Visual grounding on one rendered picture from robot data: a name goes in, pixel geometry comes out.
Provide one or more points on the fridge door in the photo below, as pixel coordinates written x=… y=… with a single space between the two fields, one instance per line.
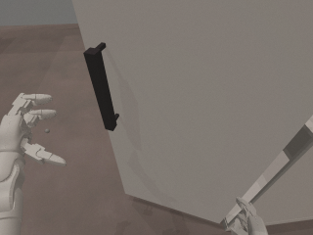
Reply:
x=208 y=92

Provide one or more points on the robot left hand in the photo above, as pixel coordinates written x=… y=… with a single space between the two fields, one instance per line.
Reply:
x=17 y=124

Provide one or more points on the robot right hand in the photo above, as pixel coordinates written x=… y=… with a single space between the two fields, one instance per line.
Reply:
x=252 y=223

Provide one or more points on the robot left forearm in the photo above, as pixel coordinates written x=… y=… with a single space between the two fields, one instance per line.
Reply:
x=12 y=178

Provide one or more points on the handle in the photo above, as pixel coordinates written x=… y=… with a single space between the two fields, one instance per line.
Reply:
x=95 y=65

